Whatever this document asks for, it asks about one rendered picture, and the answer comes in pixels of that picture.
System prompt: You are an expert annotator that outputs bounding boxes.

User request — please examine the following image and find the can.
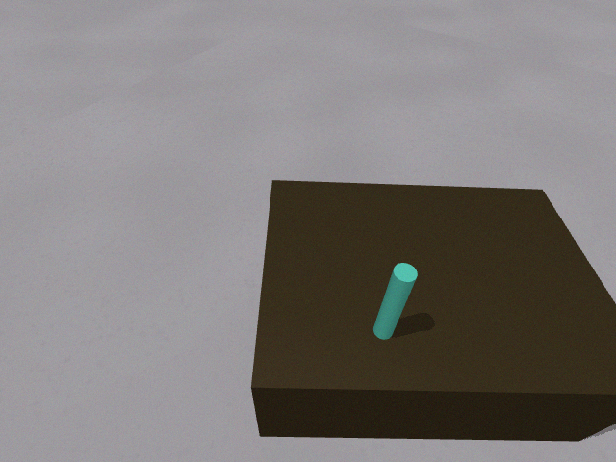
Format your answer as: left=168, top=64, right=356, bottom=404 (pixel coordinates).
left=373, top=263, right=418, bottom=340

